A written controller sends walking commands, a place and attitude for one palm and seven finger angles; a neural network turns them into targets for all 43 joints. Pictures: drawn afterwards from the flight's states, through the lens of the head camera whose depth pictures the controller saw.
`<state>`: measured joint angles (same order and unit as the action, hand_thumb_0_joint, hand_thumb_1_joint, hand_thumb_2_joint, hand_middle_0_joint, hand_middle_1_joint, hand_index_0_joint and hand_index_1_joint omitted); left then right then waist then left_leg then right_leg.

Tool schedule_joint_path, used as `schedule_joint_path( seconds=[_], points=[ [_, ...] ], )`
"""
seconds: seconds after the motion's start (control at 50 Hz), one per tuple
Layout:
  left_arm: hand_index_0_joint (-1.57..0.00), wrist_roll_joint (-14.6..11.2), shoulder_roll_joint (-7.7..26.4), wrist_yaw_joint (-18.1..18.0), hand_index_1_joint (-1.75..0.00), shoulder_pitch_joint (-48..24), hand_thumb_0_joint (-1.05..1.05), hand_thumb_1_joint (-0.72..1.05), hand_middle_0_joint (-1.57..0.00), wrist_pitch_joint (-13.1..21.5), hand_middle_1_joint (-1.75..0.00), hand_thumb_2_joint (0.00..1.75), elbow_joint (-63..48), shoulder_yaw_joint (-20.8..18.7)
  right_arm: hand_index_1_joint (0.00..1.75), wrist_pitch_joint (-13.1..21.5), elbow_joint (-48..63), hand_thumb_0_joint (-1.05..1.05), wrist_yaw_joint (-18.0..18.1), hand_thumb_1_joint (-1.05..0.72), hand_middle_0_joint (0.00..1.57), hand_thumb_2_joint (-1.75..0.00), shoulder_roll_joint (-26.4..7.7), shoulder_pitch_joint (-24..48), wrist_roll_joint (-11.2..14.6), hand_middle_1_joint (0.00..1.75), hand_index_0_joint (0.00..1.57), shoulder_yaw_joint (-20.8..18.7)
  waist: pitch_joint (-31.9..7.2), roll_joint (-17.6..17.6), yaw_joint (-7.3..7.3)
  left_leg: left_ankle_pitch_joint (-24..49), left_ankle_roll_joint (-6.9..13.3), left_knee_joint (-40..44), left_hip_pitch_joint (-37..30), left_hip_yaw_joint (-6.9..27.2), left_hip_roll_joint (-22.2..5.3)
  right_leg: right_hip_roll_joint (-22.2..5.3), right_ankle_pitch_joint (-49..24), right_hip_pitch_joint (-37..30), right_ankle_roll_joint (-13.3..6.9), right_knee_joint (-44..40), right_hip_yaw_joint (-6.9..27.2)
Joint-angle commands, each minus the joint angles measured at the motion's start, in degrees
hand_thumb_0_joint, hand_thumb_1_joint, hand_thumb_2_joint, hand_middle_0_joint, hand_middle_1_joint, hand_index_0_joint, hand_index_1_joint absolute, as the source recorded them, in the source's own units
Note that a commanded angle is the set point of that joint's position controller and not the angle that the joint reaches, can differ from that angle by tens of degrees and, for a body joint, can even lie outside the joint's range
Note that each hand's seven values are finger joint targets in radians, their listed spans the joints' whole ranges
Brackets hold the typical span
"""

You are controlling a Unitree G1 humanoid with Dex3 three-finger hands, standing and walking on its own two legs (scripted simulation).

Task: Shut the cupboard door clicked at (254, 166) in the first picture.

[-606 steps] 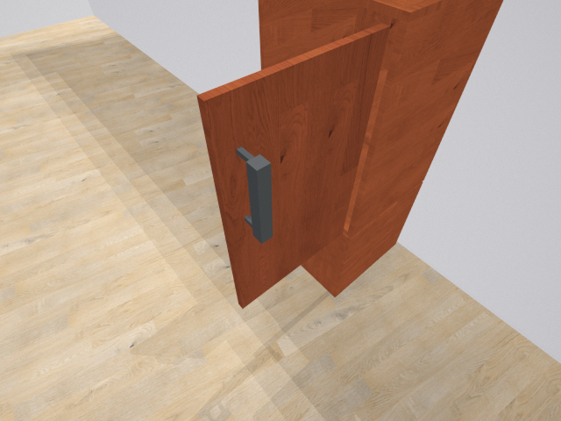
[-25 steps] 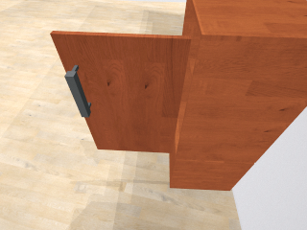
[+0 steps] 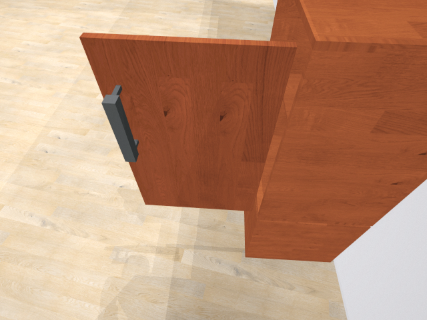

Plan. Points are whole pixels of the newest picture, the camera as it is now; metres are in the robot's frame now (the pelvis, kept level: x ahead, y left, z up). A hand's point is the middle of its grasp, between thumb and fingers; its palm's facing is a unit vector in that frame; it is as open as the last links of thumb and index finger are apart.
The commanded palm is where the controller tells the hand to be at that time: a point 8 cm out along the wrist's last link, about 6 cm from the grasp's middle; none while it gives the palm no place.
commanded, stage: shuffle to correct the standing spot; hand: left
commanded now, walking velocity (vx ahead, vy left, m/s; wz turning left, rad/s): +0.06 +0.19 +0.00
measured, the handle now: (125, 125) +0.48 +0.24 +0.07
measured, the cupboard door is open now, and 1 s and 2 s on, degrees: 89 89 89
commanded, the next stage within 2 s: come to a stop and stand still in 0.02 s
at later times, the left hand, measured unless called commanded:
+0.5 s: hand out of the picture +0.03 +0.26 -0.18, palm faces +0.08 -0.97 -0.21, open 7.4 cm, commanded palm none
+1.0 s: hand out of the picture +0.06 +0.26 -0.16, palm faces +0.01 -0.97 -0.23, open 7.3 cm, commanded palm none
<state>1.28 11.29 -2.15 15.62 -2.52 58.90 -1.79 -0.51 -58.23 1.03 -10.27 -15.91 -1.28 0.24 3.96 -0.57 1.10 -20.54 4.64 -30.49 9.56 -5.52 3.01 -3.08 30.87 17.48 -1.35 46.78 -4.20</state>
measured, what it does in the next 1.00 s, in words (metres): steps on the spot: left foot, then right foot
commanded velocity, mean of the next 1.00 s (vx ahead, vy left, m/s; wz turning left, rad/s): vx -0.01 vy -0.04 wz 0.00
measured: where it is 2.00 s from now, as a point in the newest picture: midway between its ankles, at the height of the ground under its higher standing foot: outside the picture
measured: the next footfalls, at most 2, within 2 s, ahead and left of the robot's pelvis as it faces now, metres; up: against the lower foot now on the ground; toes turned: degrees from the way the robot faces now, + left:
left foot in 0.32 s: +0.08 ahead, +0.20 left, +0.00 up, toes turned +4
right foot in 0.54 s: +0.05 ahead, -0.04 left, +0.00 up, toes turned +0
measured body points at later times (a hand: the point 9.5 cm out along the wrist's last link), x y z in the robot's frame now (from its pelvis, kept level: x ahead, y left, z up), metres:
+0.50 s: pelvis +0.02 +0.06 +0.00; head +0.05 +0.08 +0.45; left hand +0.03 +0.31 -0.16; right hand +0.09 -0.17 -0.14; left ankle +0.04 +0.19 -0.73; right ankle +0.00 -0.05 -0.72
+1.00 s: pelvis +0.02 +0.08 +0.01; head +0.03 +0.07 +0.46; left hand +0.06 +0.31 -0.14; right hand +0.03 -0.15 -0.15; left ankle +0.04 +0.19 -0.73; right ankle +0.01 -0.04 -0.73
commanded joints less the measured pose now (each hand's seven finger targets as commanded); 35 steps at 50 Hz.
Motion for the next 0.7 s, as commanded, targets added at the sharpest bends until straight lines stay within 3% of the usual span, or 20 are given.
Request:
schedule_joint_path(
  seconds=[0.0, 0.02, 0.04, 0.06, 0.1, 0.12, 0.16, 0.2, 0.26, 0.28, 0.3, 0.32, 0.36, 0.46, 0.5, 0.58, 0.6, 0.62, 0.64, 0.68],
  points=[
    [-0.20, 0.0, 2.9, -0.2, -0.30, 6.8, 0.00, 0.90, -0.20, 2.5, -0.30, 0.90, -2.7, -1.0, 0.30, 0.7, 3.2, 0.00, 0.5, -0.90, 0.20, -0.90, -8.8, -0.1, 0.3, 0.30, 0.20, -1.8, -2.8, 3.2, 3.54, 30.9, 4.2, 3.0, 4.5, 9.6, -12.1, -1.7, -15.9, -9.4, -0.6, -16.7, -0.6],
    [-0.20, 0.3, 6.2, -0.6, -0.30, 9.9, 0.00, 0.90, -0.20, 3.3, -0.30, 0.90, -2.0, -1.5, 0.30, 0.8, 3.9, 0.00, 0.2, -0.90, 0.20, -0.90, -7.6, -0.2, 0.8, 0.30, 0.20, -1.9, -4.1, -4.7, 4.45, 19.9, 0.7, -4.2, 11.3, 5.8, -7.5, -9.4, -24.2, -16.8, -3.2, -22.3, 9.3],
    [-0.20, 0.5, 11.1, -0.8, -0.30, 12.4, 0.00, 0.90, -0.20, 3.7, -0.30, 0.90, -1.8, -2.6, 0.30, 0.9, 5.4, 0.00, -0.2, -0.90, 0.20, -0.90, -5.9, 0.3, 0.8, 0.30, 0.20, -2.0, -4.5, -15.7, 4.52, -2.6, -3.5, -14.9, 21.6, 0.5, -0.8, -24.0, -38.8, -21.7, -10.4, -27.2, 26.7],
    [-0.20, 0.0, 12.3, -1.2, -0.30, 13.7, 0.00, 0.90, -0.20, 4.0, -0.30, 0.90, -1.7, -3.1, 0.30, 0.1, 5.9, 0.00, 0.0, -0.90, 0.20, -0.90, -6.7, 2.2, 0.2, 0.30, 0.20, -2.3, -4.2, -9.9, 5.26, -14.1, -4.9, -24.4, 23.2, 4.7, -2.3, -29.4, -48.3, -19.7, -16.0, -27.8, 29.4],
    [-0.20, 0.5, 10.8, -1.7, -0.30, 9.7, 0.00, 0.90, -0.20, 4.1, -0.30, 0.90, -2.6, -3.2, 0.30, -0.5, 6.3, 0.00, -0.7, -0.90, 0.20, -0.90, -5.5, 4.7, 0.0, 0.30, 0.20, -2.6, -0.6, -10.9, 3.91, -11.3, -5.3, -33.8, 27.5, 8.0, -5.1, -25.9, -48.2, -14.7, -14.8, -26.6, 23.9],
    [-0.20, 0.7, 9.8, -1.5, -0.30, 6.4, 0.00, 0.90, -0.20, 4.0, -0.30, 0.90, -3.5, -2.8, 0.30, -0.8, 5.8, 0.00, -1.2, -0.90, 0.20, -0.90, -4.9, 4.2, 0.1, 0.30, 0.20, -2.7, -0.5, -10.1, 2.20, -8.0, -5.5, -33.7, 25.6, 8.0, -5.9, -22.0, -44.2, -11.4, -12.4, -26.5, 16.7],
    [-0.20, 1.1, 9.6, -0.7, -0.30, 1.0, 0.00, 0.90, -0.20, 3.7, -0.30, 0.90, -5.4, -2.6, 0.30, -0.9, 5.3, 0.00, -1.9, -0.90, 0.20, -0.90, -2.6, 2.5, 0.5, 0.30, 0.20, -2.6, -0.9, -10.5, -0.28, -4.7, -6.0, -23.5, 17.0, 4.4, -5.6, -16.4, -37.6, -3.7, -8.3, -26.7, 7.5],
    [-0.20, 1.1, 10.2, -0.2, -0.30, 0.2, 0.00, 0.90, -0.20, 3.2, -0.30, 0.90, -5.7, -2.8, 0.30, -0.7, 4.7, 0.00, -2.0, -0.90, 0.20, -0.90, -1.4, 1.7, 0.8, 0.30, 0.20, -2.3, -0.1, -12.3, -0.45, 0.4, -6.3, -14.1, 9.9, 0.0, -3.5, -12.8, -29.4, 1.4, -5.8, -26.5, 4.2],
    [-0.20, 0.5, 8.9, 0.2, -0.30, 0.9, 0.00, 0.90, -0.20, 2.4, -0.30, 0.90, -4.9, -2.4, 0.30, 0.6, 1.9, 0.00, -1.6, -0.90, 0.20, -0.90, -2.3, -3.3, 0.5, 0.30, 0.20, -2.2, -2.5, -6.4, -2.16, 11.1, -6.8, 2.9, -3.5, -1.6, -3.2, -7.2, -18.0, 4.3, -1.7, -18.2, 1.6],
    [-0.20, 0.2, 6.8, 0.4, -0.30, 2.2, 0.00, 0.90, -0.20, 2.0, -0.30, 0.90, -4.9, -1.8, 0.30, 1.1, 1.5, 0.00, -1.3, -0.90, 0.20, -0.90, -5.3, -5.1, 0.2, 0.30, 0.20, -2.7, -3.7, 2.6, -2.33, 16.2, -6.1, 4.9, -5.8, 2.8, -7.6, -4.6, -11.9, 5.5, 0.2, -12.9, 0.3],
    [-0.20, -0.3, 3.8, 0.4, -0.30, 4.0, 0.00, 0.90, -0.20, 1.6, -0.30, 0.90, -5.3, -1.3, 0.30, 1.6, 2.0, 0.00, -0.9, -0.90, 0.20, -0.90, -8.7, -5.8, -0.3, 0.30, 0.20, -3.0, -4.6, 13.1, -1.96, 22.7, -1.8, 10.2, -1.9, 15.4, -17.4, -1.0, -2.1, 4.9, 2.6, -8.3, -1.8],
    [-0.20, -0.3, 3.1, 0.2, -0.30, 4.3, 0.00, 0.90, -0.20, 1.6, -0.30, 0.90, -5.6, -1.1, 0.30, 1.2, 2.9, 0.00, -0.6, -0.90, 0.20, -0.90, -10.8, -4.3, -0.6, 0.30, 0.20, -3.1, -2.6, 11.7, -1.71, 18.8, 2.3, 13.5, 5.9, 20.5, -21.8, 0.3, 2.4, 1.7, 2.3, -4.8, -0.6],
    [-0.20, -0.3, 3.0, 0.3, -0.30, 3.9, 0.00, 0.90, -0.20, 1.4, -0.30, 0.90, -3.7, -0.9, 0.30, 1.9, 1.9, 0.00, 0.5, -0.90, 0.20, -0.90, -9.2, -0.2, -0.7, 0.30, 0.20, -2.7, -1.6, 14.8, -0.85, 23.0, 3.9, 14.7, 5.8, 21.5, -21.0, -0.2, 1.4, 1.8, 1.2, -1.2, 1.7],
    [-0.20, -0.5, 2.6, 1.5, -0.30, 4.9, 0.00, 0.90, -0.20, 1.6, -0.30, 0.90, -1.9, -0.8, 0.30, 0.8, 1.6, 0.00, 1.6, -0.90, 0.20, -0.90, -8.7, 2.4, -0.5, 0.30, 0.20, -3.1, -3.8, 9.6, -0.52, 35.6, 3.0, 7.8, 1.5, 13.2, -18.4, 1.5, -8.9, -2.2, 1.4, -13.1, 0.9],
    [-0.20, -0.2, 3.7, 1.4, -0.30, 7.2, 0.00, 0.90, -0.20, 1.8, -0.30, 0.90, -1.7, -1.1, 0.30, 0.5, 1.8, 0.00, 1.6, -0.90, 0.20, -0.90, -8.8, 2.7, -0.1, 0.30, 0.20, -3.3, -5.3, 6.6, 0.21, 29.0, 0.6, 5.0, 3.7, 10.9, -15.7, 1.1, -18.4, -6.8, 0.9, -20.4, 2.8],
    [-0.20, -0.1, 6.7, 0.8, -0.30, 4.5, 0.00, 0.90, -0.20, 2.9, -0.30, 0.90, -2.0, -0.8, 0.30, -0.3, 1.5, 0.00, 0.9, -0.90, 0.20, -0.90, -3.0, 3.0, 0.5, 0.30, 0.20, -2.0, -2.7, -10.2, -1.19, 3.7, -5.1, -1.2, 6.7, 2.2, -6.1, -8.7, -29.9, -3.4, -4.2, -27.3, 12.3],
    [-0.20, -0.2, 6.2, 0.7, -0.30, 3.1, 0.00, 0.90, -0.20, 2.9, -0.30, 0.90, -2.0, -0.4, 0.30, -0.4, 0.7, 0.00, 0.7, -0.90, 0.20, -0.90, -2.5, 2.8, 0.4, 0.30, 0.20, -1.7, -1.9, -8.4, -1.55, 3.4, -5.2, -0.7, 4.5, 2.7, -6.3, -8.8, -26.7, -0.7, -5.0, -28.3, 12.2],
    [-0.20, 1.0, 5.6, -1.7, -0.30, 5.5, 0.00, 0.90, -0.20, 3.6, -0.30, 0.90, -1.9, -0.5, 0.30, 0.8, 3.0, 0.00, 0.4, -0.90, 0.20, -0.90, -7.0, 3.2, 0.4, 0.30, 0.20, -3.1, -4.9, -0.3, -1.75, 6.0, -6.3, -4.6, 4.4, 1.3, -6.9, -8.4, -53.3, -6.1, -3.1, -23.2, 16.1],
    [-0.20, 0.1, 9.3, -1.4, -0.30, 3.1, 0.00, 0.90, -0.20, 4.1, -0.30, 0.90, -4.5, -0.5, 0.30, 0.6, 3.6, 0.00, -0.2, -0.90, 0.20, -0.90, -3.6, 1.3, 0.6, 0.30, 0.20, -2.3, -9.1, -2.1, -2.73, 1.4, -5.1, -5.1, 5.6, 2.1, -6.3, -8.3, -41.3, -8.3, -3.6, -23.1, 12.2],
    [-0.20, -0.1, 7.4, -1.1, -0.30, 1.6, 0.00, 0.90, -0.20, 4.8, -0.30, 0.90, -4.9, -0.3, 0.30, 0.9, 4.2, 0.00, -0.4, -0.90, 0.20, -0.90, -3.2, 1.1, 0.3, 0.30, 0.20, -1.9, -5.9, -0.9, -3.11, 5.8, -4.7, -0.6, 3.6, 3.3, -6.2, -6.5, -32.3, -4.9, -3.6, -23.0, 9.9]
  ],
)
